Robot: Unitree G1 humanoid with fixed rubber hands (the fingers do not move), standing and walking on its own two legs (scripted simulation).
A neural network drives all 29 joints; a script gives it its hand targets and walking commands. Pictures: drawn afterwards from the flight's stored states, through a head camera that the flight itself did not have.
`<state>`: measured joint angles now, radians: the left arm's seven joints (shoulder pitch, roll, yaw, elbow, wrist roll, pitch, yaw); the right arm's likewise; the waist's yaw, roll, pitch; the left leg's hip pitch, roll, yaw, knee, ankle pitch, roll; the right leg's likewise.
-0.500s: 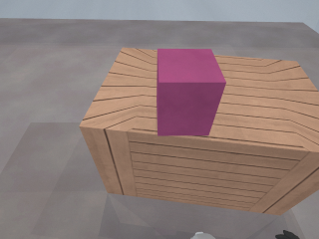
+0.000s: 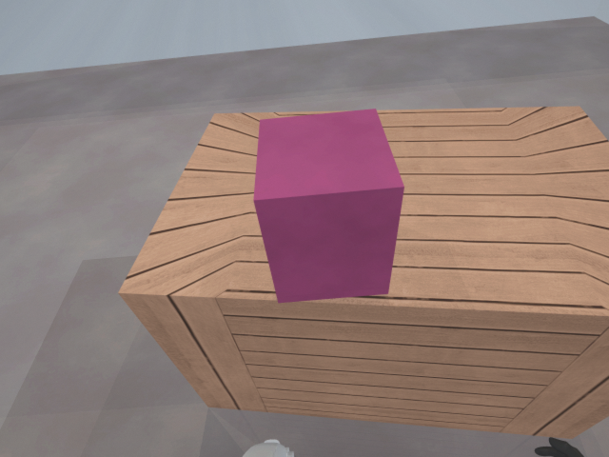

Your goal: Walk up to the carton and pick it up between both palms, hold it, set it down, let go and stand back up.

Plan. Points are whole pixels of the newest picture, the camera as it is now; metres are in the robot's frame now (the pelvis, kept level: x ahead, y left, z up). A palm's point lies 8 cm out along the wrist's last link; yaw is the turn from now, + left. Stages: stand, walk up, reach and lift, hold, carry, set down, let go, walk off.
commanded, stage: walk up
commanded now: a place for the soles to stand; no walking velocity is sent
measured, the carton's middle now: (325, 208) +0.53 +0.00 +0.03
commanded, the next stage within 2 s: none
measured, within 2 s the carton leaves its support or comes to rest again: neither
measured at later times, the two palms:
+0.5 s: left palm out of the picture +0.08 +0.36 -0.09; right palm out of the picture +0.12 -0.27 -0.09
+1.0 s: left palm out of the picture +0.12 +0.36 -0.09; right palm out of the picture +0.10 -0.27 -0.11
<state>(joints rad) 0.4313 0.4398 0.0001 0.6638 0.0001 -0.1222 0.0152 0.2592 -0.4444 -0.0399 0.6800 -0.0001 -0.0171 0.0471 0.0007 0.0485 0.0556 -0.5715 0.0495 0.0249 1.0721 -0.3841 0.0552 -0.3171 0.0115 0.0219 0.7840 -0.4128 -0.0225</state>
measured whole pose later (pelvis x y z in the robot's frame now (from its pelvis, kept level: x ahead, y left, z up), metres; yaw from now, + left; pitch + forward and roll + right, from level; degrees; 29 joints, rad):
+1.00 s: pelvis +0.03 +0.05 -0.01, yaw -5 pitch -2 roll +0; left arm 0.40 0.43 0.00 0.68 0.00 -0.07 0.03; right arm 0.26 -0.42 -0.04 0.80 0.00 -0.03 0.02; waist 0.00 0.02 0.06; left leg -0.45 0.05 0.07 0.87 -0.39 0.02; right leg -0.41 0.01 0.05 0.88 -0.44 -0.01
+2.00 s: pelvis +0.05 +0.10 -0.01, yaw -7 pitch -2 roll -1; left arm 0.38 0.45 0.00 0.68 0.00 -0.09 0.03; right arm 0.26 -0.43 -0.04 0.76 0.00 0.00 0.03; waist 0.00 0.03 0.06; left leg -0.49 0.07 0.08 0.98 -0.52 0.04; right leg -0.42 -0.02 -0.01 0.85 -0.41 -0.01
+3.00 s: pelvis +0.09 +0.13 -0.01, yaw -7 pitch +0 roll -1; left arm 0.28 0.43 0.00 0.69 0.00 0.15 0.03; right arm 0.18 -0.39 -0.14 0.97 -0.02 -0.15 0.04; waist 0.00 0.03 0.06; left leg -0.45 0.05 0.09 0.87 -0.40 0.04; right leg -0.43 -0.05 -0.02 0.83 -0.40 0.00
